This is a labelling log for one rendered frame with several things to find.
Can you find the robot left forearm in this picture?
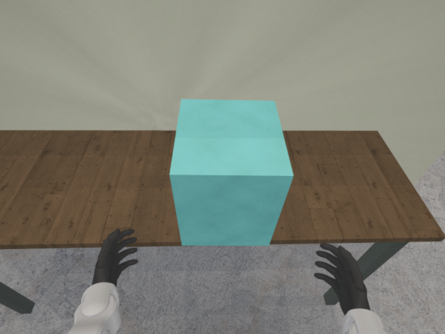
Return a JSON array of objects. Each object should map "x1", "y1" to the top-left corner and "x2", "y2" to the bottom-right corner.
[{"x1": 68, "y1": 283, "x2": 121, "y2": 334}]

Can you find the table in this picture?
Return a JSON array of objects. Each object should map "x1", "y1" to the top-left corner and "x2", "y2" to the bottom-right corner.
[{"x1": 0, "y1": 130, "x2": 445, "y2": 314}]

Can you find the robot right hand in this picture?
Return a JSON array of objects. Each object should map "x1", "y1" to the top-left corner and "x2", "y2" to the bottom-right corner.
[{"x1": 314, "y1": 244, "x2": 371, "y2": 316}]

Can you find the carton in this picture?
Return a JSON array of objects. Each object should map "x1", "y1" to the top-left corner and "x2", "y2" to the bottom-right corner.
[{"x1": 170, "y1": 99, "x2": 293, "y2": 246}]

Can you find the robot left hand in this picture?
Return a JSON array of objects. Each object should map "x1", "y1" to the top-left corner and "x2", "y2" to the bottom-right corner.
[{"x1": 92, "y1": 229, "x2": 138, "y2": 286}]

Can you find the robot right forearm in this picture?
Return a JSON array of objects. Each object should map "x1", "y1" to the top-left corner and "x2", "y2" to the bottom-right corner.
[{"x1": 341, "y1": 308, "x2": 387, "y2": 334}]

